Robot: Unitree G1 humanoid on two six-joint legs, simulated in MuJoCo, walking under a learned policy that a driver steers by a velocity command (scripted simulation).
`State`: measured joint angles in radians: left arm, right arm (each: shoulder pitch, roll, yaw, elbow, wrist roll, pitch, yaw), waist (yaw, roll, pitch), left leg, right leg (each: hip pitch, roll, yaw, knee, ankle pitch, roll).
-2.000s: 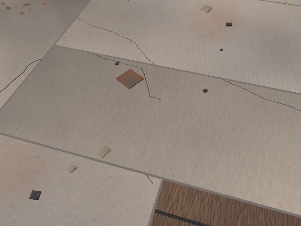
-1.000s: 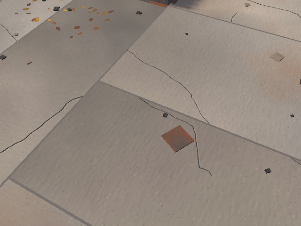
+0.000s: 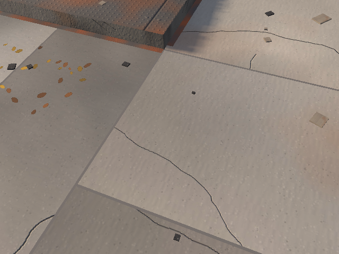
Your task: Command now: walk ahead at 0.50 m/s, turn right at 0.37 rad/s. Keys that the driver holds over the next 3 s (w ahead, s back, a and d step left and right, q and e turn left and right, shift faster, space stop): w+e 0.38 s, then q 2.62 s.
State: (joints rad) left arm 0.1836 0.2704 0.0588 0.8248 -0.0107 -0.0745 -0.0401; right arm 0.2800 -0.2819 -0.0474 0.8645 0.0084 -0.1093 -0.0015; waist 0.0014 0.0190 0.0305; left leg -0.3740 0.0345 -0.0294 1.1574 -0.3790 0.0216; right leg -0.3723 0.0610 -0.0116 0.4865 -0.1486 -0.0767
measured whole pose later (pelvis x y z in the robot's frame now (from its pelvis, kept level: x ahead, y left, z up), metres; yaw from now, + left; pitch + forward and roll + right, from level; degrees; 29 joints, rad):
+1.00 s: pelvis +0.36 -0.01 +0.01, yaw +0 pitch +2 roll +0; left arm 0.12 0.25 0.05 0.72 0.02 0.00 0.04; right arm 0.21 -0.33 -0.09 0.77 0.02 0.05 -0.03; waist -0.01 0.04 0.04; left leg -0.53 0.01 -0.03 1.04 -0.41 -0.09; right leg -0.27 -0.03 -0.06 0.41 -0.17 -0.02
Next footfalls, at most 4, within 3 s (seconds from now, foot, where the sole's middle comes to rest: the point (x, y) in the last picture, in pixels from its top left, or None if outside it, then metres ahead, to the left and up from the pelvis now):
0.38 left None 0.39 0.11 -0.77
0.78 right None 0.43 -0.13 -0.77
1.18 left None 0.41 0.14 -0.77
1.70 right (202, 251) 0.47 -0.07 -0.77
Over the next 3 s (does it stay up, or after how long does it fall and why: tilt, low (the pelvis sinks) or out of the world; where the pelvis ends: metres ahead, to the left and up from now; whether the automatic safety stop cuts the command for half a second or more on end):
stays up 0.35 0.05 0.01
